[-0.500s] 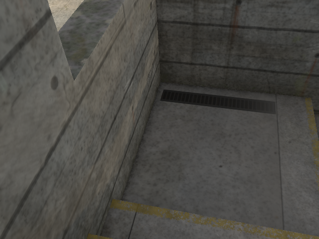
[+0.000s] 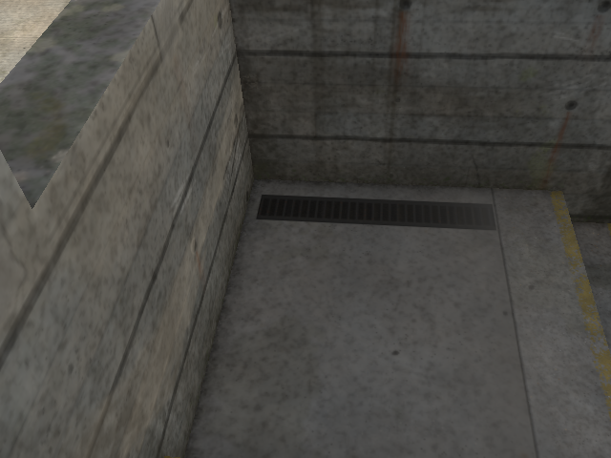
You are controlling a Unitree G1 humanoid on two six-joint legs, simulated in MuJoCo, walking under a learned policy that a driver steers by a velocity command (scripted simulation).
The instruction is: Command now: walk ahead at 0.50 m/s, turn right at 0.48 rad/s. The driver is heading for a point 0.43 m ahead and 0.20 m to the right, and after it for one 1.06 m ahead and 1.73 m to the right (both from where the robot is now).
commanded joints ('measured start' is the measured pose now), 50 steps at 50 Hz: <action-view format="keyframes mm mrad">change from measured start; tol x64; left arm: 1 213 -37 -21 51 49 31 11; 50 -139 6 15 -207 -36 54 1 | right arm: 1 -63 103 41 -61 -12 -6 -32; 50 4 -222 -139 -120 40 20 -69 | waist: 1 75 85 166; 50 -68 71 82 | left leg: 1 -225 233 -321 -304 186 205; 12 -737 -10 -119 984 -57 -44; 22 -577 91 -257 -117 891 -81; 29 315 5 -108 -756 917 -13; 33 1345 539 -378 -402 2224 545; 40 -85 197 -1 -791 907 263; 50 620 452 -219 -766 867 306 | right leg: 1 7 -176 53 -270 625 29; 11 1323 -157 203 -711 1087 -319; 14 993 -356 694 -903 -19 -350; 19 -27 -81 342 -869 -59 -336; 28 112 44 387 -489 -33 -192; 31 225 83 313 -48 469 -83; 34 -459 129 -18 897 -485 94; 41 100 -84 -71 -38 559 46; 50 -83 -112 -91 -517 93 85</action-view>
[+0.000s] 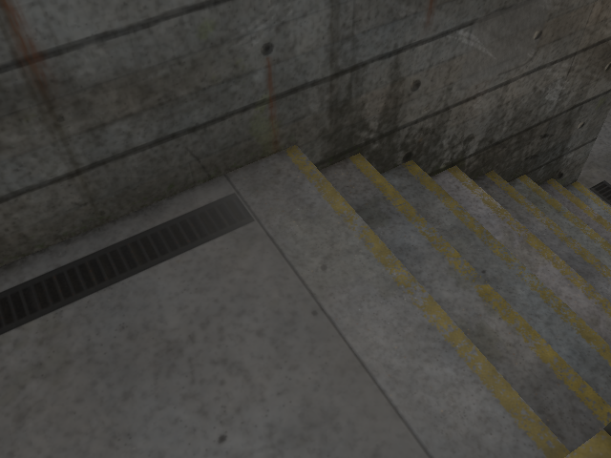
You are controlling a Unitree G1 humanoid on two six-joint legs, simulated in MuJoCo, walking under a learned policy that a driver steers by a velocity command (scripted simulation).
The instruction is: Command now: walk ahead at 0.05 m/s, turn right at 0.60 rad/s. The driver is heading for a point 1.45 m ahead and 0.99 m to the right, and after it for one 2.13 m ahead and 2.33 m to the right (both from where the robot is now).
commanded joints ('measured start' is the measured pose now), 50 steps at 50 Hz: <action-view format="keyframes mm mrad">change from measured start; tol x32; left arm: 1 -83 24 1 -88 -7 -13 32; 10 376 234 107 34 30 -83 44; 50 -243 101 -41 -171 48 -28 -46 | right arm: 1 67 -174 -73 -69 29 10 -34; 10 -295 -36 -56 -316 74 -11 7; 34 319 -250 -47 -121 38 -75 7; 50 168 -129 74 15 0 -75 37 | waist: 1 -54 82 -19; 9 180 -70 -381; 50 -1 91 60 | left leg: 1 360 404 -395 -227 514 264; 7 36 234 -59 84 534 53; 9 -481 -32 -296 503 -469 -99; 18 -139 -43 -314 657 288 -101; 30 -175 -100 -266 339 -146 -146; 33 401 -121 -300 30 59 -99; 35 608 371 -980 -17 972 351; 43 -120 139 -443 -208 294 238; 50 205 199 -444 -156 511 226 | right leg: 1 -187 -2 -33 -105 -134 7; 7 564 122 -128 -483 306 -153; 9 1130 -325 586 -587 793 -519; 16 277 -120 185 -552 768 -343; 31 116 2 525 -474 -240 -333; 36 -889 181 260 468 -442 -99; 44 -379 -6 104 314 353 -43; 50 -440 24 5 170 209 -30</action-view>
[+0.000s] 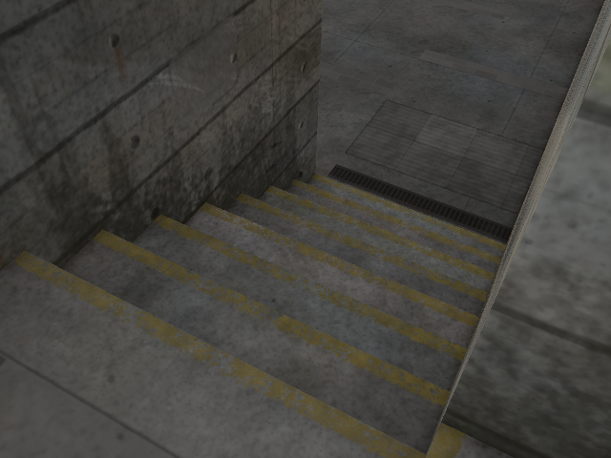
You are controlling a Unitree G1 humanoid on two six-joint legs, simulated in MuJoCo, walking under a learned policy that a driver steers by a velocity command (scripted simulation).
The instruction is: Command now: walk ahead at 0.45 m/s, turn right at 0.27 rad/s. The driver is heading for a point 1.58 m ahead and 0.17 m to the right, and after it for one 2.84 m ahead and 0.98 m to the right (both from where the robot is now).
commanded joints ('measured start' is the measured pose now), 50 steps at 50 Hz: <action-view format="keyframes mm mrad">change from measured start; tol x64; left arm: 1 -189 51 -3 -140 -1 -17 19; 8 729 95 25 81 -12 -61 85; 50 162 17 67 131 -131 8 131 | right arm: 1 6 -165 -25 -26 -3 -5 5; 50 -77 -97 -134 -16 48 144 -53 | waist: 1 7 114 158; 50 88 -36 157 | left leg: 1 45 270 -261 -190 848 236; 6 -527 134 -52 302 1288 106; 8 -927 -63 -288 926 124 -23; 29 461 380 -517 -83 1086 167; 44 -40 139 -193 -148 1478 75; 47 -403 -44 -143 553 33 54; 50 -568 27 -193 518 252 44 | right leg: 1 -89 18 -64 -36 -113 6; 7 1664 -98 140 -308 268 -354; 16 -51 -24 12 -507 -559 -183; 24 594 -80 270 -219 -403 -208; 30 -293 71 -71 1015 -714 -99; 50 993 -237 347 -945 -194 -360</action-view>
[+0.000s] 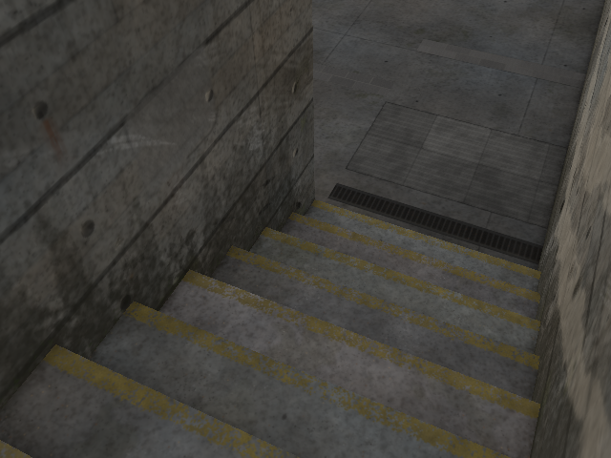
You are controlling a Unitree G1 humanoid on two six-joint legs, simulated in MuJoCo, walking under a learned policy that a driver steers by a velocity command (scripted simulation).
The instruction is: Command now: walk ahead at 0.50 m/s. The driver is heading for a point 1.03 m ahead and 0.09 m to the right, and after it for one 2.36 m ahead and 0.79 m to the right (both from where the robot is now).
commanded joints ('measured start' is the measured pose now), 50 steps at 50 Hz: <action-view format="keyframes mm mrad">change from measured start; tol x32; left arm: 1 121 105 30 3 0 -21 -8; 50 261 201 30 132 22 -69 -2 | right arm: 1 -33 -137 -42 -69 1 1 2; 15 -279 -118 -28 -58 -5 57 32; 19 287 -196 -78 120 -35 38 10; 27 -190 -175 -37 6 7 -73 15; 50 -108 -68 -13 14 -30 55 27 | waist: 1 52 -83 51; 20 -169 245 -90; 50 -38 -147 39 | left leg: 1 -314 115 -82 65 72 -20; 14 -226 172 77 -190 422 -36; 19 573 79 104 -386 318 53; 21 428 463 -461 -662 504 206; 23 59 423 -425 -717 0 207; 29 -485 222 -75 -493 -144 75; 38 -83 165 -27 297 370 100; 40 -566 11 29 1010 -407 85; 42 -837 61 -51 1017 -202 92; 50 -285 197 -45 39 625 -57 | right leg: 1 212 -339 395 -353 240 -239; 13 203 -258 147 -310 446 -100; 18 -177 -185 17 239 839 -61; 20 -475 29 87 936 -214 -7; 29 44 21 58 252 715 23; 38 222 -84 17 -422 652 10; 40 670 -307 244 12 1243 -78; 44 425 -390 473 -167 167 -218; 50 -122 -243 283 -219 507 -124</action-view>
